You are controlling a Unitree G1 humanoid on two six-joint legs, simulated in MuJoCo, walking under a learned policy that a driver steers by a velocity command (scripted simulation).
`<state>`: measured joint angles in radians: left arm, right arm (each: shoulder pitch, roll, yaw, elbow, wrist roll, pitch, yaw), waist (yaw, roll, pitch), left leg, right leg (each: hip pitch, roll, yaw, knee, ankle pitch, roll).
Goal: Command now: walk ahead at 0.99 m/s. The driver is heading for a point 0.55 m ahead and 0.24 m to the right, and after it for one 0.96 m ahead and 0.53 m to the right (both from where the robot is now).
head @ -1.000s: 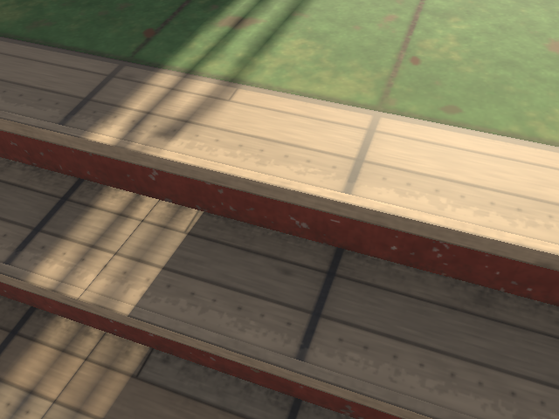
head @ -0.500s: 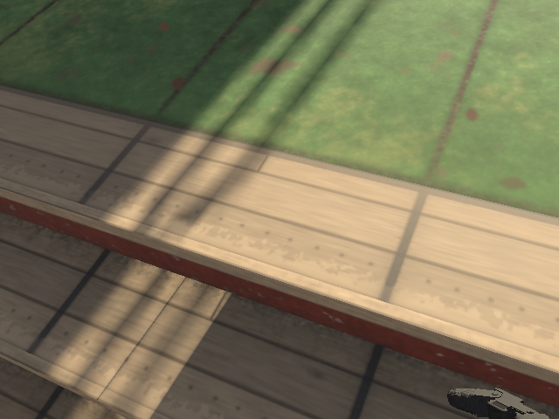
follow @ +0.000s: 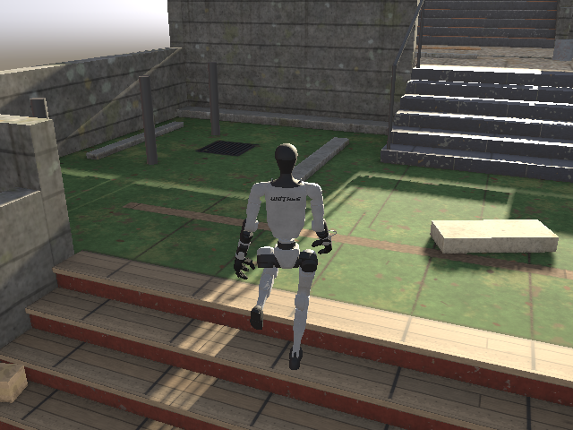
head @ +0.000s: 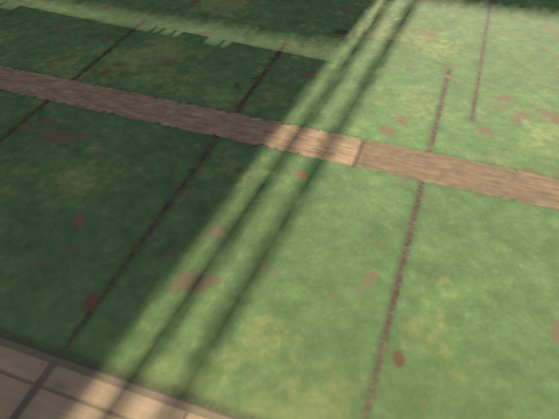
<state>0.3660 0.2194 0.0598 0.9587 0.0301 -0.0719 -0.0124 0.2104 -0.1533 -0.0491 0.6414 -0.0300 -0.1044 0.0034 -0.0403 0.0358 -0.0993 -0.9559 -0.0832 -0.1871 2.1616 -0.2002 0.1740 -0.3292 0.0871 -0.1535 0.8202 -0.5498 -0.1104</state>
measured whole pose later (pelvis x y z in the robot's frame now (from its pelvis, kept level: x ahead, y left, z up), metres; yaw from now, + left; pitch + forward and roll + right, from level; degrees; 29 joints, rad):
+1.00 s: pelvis +0.90 -0.23 +0.20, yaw -43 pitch +3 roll +0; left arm 0.48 0.32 0.09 0.79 0.00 -0.07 -0.01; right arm -0.05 -0.24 0.03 0.53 -0.03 -0.07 0.02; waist 0.14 -0.01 0.01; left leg -0.70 0.09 -0.09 0.60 0.00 -0.03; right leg 0.08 0.16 0.26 0.34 -0.43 -0.14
